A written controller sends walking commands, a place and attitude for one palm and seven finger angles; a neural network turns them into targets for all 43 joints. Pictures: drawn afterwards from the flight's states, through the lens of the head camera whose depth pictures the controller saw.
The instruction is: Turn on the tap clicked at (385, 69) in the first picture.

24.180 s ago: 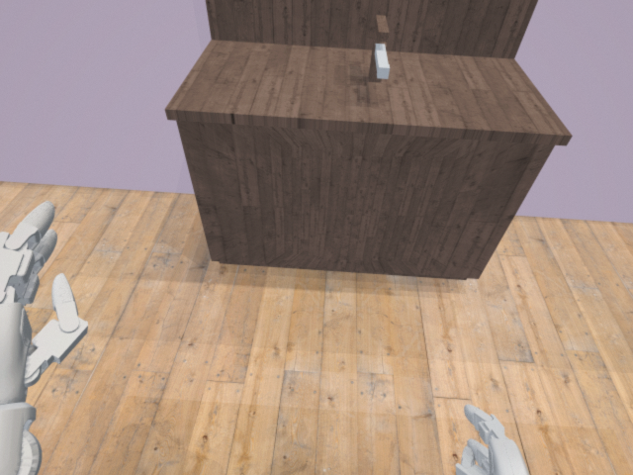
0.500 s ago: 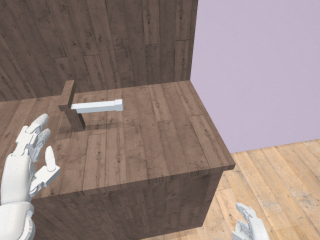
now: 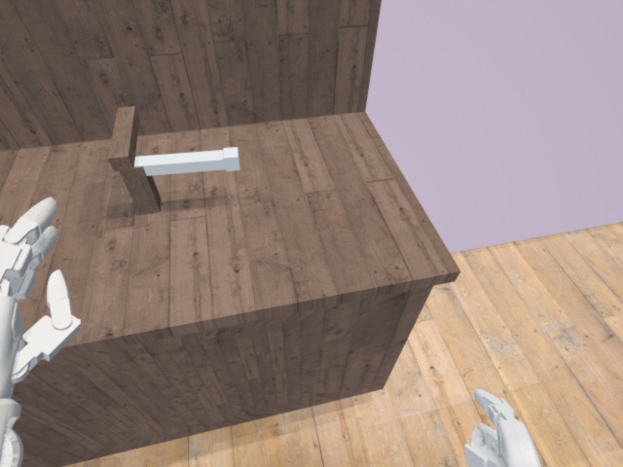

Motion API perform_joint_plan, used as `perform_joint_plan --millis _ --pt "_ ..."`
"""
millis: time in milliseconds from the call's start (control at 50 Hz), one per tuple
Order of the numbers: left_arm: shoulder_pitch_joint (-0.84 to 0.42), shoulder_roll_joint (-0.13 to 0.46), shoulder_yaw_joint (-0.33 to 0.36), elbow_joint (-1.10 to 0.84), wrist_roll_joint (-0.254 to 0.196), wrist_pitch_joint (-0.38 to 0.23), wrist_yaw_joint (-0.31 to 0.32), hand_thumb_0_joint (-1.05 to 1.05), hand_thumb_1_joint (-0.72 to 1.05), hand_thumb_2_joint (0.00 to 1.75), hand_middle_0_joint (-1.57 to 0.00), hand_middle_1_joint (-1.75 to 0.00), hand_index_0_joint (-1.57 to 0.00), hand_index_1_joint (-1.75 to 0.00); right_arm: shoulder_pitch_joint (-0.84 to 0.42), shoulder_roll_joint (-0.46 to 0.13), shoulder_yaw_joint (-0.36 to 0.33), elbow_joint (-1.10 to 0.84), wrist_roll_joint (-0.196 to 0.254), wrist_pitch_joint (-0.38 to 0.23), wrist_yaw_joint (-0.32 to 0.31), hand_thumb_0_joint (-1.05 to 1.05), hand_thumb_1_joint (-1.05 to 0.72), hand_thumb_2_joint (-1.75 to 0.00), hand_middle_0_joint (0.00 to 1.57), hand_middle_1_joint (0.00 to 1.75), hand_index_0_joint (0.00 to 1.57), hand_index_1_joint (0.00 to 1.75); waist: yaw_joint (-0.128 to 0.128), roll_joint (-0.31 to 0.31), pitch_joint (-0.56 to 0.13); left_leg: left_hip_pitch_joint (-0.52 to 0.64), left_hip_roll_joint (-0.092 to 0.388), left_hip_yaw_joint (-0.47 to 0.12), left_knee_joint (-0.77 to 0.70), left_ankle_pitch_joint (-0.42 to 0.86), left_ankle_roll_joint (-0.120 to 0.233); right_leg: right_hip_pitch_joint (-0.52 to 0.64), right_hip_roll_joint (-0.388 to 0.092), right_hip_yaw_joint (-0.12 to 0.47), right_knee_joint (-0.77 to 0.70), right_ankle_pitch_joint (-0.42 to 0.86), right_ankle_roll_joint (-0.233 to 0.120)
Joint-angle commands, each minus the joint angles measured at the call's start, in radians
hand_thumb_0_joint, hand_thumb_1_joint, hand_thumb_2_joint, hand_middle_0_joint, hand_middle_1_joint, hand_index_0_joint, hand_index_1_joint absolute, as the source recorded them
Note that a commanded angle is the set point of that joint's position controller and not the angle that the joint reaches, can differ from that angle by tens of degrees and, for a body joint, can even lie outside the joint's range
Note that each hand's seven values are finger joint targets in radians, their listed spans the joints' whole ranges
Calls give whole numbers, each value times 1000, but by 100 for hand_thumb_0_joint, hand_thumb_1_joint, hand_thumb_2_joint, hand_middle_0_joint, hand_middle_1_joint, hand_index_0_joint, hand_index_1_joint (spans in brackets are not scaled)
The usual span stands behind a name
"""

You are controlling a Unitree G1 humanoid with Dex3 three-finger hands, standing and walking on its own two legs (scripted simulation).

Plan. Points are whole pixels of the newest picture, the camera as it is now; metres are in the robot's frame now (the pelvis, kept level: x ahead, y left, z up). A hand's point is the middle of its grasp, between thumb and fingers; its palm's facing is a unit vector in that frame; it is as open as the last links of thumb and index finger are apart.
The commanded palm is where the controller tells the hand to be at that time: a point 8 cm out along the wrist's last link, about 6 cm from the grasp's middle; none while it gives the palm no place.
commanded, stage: step back with the hand held close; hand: left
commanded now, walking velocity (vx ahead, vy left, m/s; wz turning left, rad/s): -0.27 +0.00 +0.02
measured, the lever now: (231, 159) +0.56 +0.19 +0.07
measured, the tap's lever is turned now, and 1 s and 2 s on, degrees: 86 86 86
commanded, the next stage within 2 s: stop stepping back and stand still in 0.72 s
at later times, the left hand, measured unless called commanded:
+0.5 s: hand (17, 379) +0.15 +0.26 +0.17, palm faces +0.38 -0.86 -0.35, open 7.4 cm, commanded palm +0.09 +0.30 +0.18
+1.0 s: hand out of the picture +0.04 +0.25 +0.17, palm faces +0.37 -0.86 -0.34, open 7.4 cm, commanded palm -0.02 +0.29 +0.18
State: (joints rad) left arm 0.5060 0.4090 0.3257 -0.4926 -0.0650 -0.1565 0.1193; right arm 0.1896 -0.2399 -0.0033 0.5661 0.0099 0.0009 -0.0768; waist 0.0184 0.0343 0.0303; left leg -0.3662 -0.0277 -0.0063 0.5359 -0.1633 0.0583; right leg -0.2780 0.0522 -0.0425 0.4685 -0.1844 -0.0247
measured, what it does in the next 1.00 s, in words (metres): walks backwards: right foot, then right foot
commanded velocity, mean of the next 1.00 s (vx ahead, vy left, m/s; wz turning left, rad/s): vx -0.23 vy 0.02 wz -0.01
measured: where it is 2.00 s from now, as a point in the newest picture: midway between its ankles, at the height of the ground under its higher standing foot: outside the picture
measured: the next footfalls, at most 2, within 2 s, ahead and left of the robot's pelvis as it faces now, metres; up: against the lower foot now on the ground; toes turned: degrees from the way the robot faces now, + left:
right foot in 0.16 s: +0.00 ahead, -0.11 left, +0.00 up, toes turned +7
right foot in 0.80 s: -0.15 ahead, -0.12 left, +0.00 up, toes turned +0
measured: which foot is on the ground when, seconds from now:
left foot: down 0.00-0.80, up 0.82-1.00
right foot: down 0.00-0.06, up 0.08-0.14, down 0.16-0.48, up 0.50-0.78, down 0.80-1.00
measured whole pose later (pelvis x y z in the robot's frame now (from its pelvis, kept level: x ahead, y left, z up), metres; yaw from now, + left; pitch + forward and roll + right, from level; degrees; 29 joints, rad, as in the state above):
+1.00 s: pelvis -0.18 +0.01 +0.01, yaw +0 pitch +2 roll +0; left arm 0.46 0.39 0.32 -0.46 -0.04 -0.15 0.13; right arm 0.26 -0.19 0.01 0.65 0.02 -0.03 -0.06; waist -0.02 -0.06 -0.08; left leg -0.47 -0.01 0.01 1.08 -0.42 -0.01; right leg -0.24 -0.01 0.01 0.47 -0.26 0.00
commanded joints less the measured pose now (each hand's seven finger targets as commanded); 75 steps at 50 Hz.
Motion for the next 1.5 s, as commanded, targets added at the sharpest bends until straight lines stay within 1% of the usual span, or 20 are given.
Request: perform_joint_plan --millis 0,160,340,420,500,580,720,760,820,880,1020,1060,1100,1140,1260,1280,1300,1320,1340,1480 --pt "-80 143 114 -221 18 -72 34 0 90 90 -20 -30 -20 -30 -119 -139 -37 -165 -6 -79 -19 0 -90 -90 20 30 20 30 0 181 -101 -101 179 -285 -288 -485 32 72 -45 100 24 -152 13" --pt "-46 123 131 -171 43 -68 24 0 90 90 -20 -30 -20 -30 -85 -117 -37 -133 -19 -92 -19 0 -90 -90 20 30 20 30 8 46 -123 -112 225 -325 -318 -449 68 124 3 109 82 -116 24" --pt "-133 153 101 -293 12 -76 40 0 90 90 -20 -30 -20 -30 -86 -81 -44 -117 3 -72 0 0 -90 -90 20 30 20 30 -27 -122 -174 155 47 -59 243 -73 -54 -136 -298 301 -122 303 -133" --pt "-108 169 137 -251 10 -74 36 0 90 90 -20 -30 -20 -30 -105 -90 -36 -124 -1 -50 -5 0 -90 -90 20 30 20 30 -13 50 -112 88 152 -145 -15 265 -20 -72 -155 182 48 317 -32" --pt "-63 166 147 -248 10 -74 25 0 90 90 -20 -30 -20 -30 -78 -92 -47 -106 -34 -81 6 0 -90 -90 20 30 20 30 3 219 -227 145 332 -398 -282 191 36 -106 24 151 411 -344 21" --pt "-91 107 94 -274 12 -48 29 0 90 90 -20 -30 -20 -30 -70 -94 -52 -100 -21 -105 16 0 -90 -90 20 30 20 30 0 108 -215 142 290 -257 -319 -103 48 -117 2 120 401 -243 28" --pt "-91 107 86 -274 14 -23 40 0 90 90 -20 -30 -20 -30 -78 -88 -40 -83 -26 -105 9 0 -90 -90 20 30 20 30 1 225 -223 60 205 -144 -394 -342 -51 85 46 2 37 -234 -8" --pt "-104 133 99 -272 13 -42 40 0 90 90 -20 -30 -20 -30 -48 -80 -47 -68 -25 -96 12 0 -90 -90 20 30 20 30 -5 119 -260 160 129 -47 -140 -251 -98 49 -46 41 -210 -104 -61" --pt "-113 195 124 -284 7 -73 52 0 90 90 -20 -30 -20 -30 -97 -53 -28 -78 -11 -105 8 0 -90 -90 20 30 20 30 4 -246 -162 -32 -58 11 724 -412 -123 -138 -431 316 -287 358 -227" --pt "-133 140 113 -134 12 -36 20 0 90 90 -20 -30 -20 -30 -98 -59 -27 -105 18 -96 15 0 -90 -90 20 30 20 30 -48 -228 -102 -158 42 -80 822 -255 -95 -69 -360 163 -133 457 -175" --pt "-101 137 134 -222 21 -66 52 0 90 90 -20 -30 -20 -30 -50 -85 -48 -107 8 -123 -10 0 -90 -90 20 30 20 30 -38 -60 -207 111 28 42 -133 -124 -16 131 -238 157 111 337 -69" --pt "-77 153 152 -350 4 -78 62 0 90 90 -20 -30 -20 -30 -49 -124 -75 -143 5 -141 -10 0 -90 -90 20 30 20 30 -31 211 -235 357 221 -130 -215 354 44 -60 -80 29 356 23 13" --pt "-23 174 182 -336 27 -77 58 0 90 90 -20 -30 -20 -30 -20 -122 -94 -133 13 -146 6 0 -90 -90 20 30 20 30 -42 224 -225 468 307 -236 -107 576 99 -330 -13 5 515 -330 26" --pt "-67 158 167 -357 25 -78 50 0 90 90 -20 -30 -20 -30 -28 -103 -74 -80 -1 -165 22 0 -90 -90 20 30 20 30 -66 220 -68 327 331 -347 -199 378 149 -407 -76 66 525 -298 31" --pt "-79 116 130 -109 17 -40 54 0 90 90 -20 -30 -20 -30 -84 -109 -53 -74 3 -144 6 0 -90 -90 20 30 20 30 -15 123 -20 -101 241 -133 -185 -470 60 131 -32 -40 109 -202 12" --pt "-69 107 119 -82 23 -32 53 0 90 90 -20 -30 -20 -30 -78 -108 -54 -72 -1 -133 2 0 -90 -90 20 30 20 30 -4 54 -34 -185 183 -89 -55 -522 42 239 -18 -28 38 -216 -5" --pt "-56 108 101 -48 29 -19 46 0 90 90 -20 -30 -20 -30 -85 -97 -56 -76 -2 -124 2 0 -90 -90 20 30 20 30 -6 -131 -33 -271 82 1 210 -517 15 250 -123 167 -75 -372 -59" --pt "-101 109 89 -70 28 -11 35 0 90 90 -20 -30 -20 -30 -99 -91 -64 -91 6 -115 5 0 -90 -90 20 30 20 30 -9 -363 -42 -310 7 47 509 -460 -13 165 -332 554 -283 -582 -141" --pt "-207 129 100 -103 15 -23 25 0 90 90 -20 -30 -20 -30 -100 -92 -62 -77 4 -117 6 0 -90 -90 20 30 20 30 -30 -354 -9 -281 28 -10 678 -349 -29 65 -379 612 -348 -495 -160" --pt "-205 158 98 -299 22 -39 50 0 90 90 -20 -30 -20 -30 -97 -54 -19 -64 -15 -136 -13 0 -90 -90 20 30 20 30 -43 -105 -88 231 60 85 175 -276 -12 -288 -278 194 -208 -593 -127"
